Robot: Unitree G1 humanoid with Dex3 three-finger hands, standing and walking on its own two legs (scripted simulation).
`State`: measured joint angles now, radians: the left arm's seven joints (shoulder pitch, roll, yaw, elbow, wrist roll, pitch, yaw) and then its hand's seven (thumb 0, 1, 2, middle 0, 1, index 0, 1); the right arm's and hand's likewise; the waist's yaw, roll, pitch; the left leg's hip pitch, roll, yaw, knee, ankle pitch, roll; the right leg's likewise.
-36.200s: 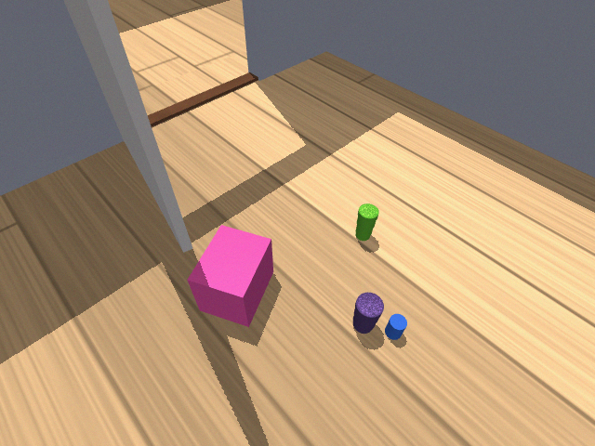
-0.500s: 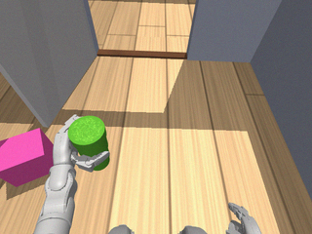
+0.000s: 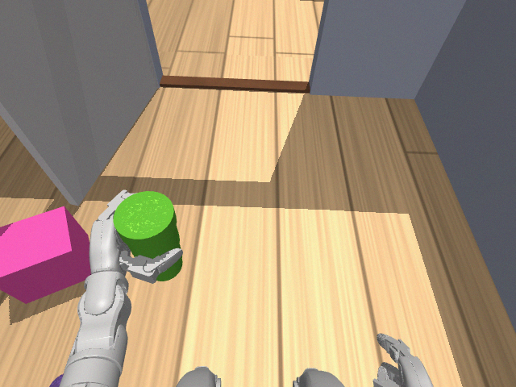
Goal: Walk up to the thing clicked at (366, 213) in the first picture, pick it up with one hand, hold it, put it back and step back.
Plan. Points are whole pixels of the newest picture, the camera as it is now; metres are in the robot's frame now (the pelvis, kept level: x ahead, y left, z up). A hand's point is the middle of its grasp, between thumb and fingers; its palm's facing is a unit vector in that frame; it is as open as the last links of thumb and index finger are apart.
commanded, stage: crouch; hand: left
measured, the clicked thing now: (155, 242) +0.33 +0.17 +0.01
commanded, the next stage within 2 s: lower in 1.70 s
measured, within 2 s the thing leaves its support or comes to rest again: neither
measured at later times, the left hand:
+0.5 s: hand (173, 270) +0.37 +0.18 -0.19, palm faces +0.14 -0.99 -0.03, open 10.7 cm
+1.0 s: hand (181, 292) +0.39 +0.20 -0.41, palm faces +0.18 -0.98 -0.05, open 10.8 cm
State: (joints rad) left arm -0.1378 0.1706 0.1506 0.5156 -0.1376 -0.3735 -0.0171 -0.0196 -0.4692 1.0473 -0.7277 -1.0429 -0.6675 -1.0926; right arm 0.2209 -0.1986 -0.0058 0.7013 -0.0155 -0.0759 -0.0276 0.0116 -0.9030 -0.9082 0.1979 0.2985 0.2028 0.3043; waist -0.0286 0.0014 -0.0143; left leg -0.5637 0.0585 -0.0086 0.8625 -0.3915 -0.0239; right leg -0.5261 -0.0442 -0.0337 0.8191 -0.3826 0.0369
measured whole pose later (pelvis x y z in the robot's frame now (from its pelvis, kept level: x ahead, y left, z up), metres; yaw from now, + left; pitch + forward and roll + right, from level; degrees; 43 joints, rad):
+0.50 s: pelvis -0.03 +0.00 -0.16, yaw -2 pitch +28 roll -3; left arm -0.41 0.25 0.30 0.92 -0.11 -0.74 -0.06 -0.02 -0.48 1.07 -0.73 -1.05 -0.67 -1.10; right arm 0.15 -0.24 -0.02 0.72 -0.08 -0.06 0.04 0.01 -0.89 -0.90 0.20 0.30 0.20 0.30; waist -0.09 0.00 -0.18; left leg -1.49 0.07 -0.07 1.62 -0.63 -0.04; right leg -1.44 -0.04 -0.03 1.58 -0.63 0.03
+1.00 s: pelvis -0.08 +0.00 -0.34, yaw -4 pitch +31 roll -5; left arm -0.67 0.44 0.50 1.17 -0.04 -0.76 -0.09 -0.02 -0.54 1.14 -0.73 -1.08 -0.67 -1.13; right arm 0.10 -0.25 0.05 0.75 -0.13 -0.02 0.08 0.01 -0.92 -0.91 0.20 0.30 0.20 0.30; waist -0.18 -0.02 -0.09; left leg -2.10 0.04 -0.14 2.22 -0.66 -0.05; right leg -2.05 -0.02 -0.02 2.17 -0.67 0.04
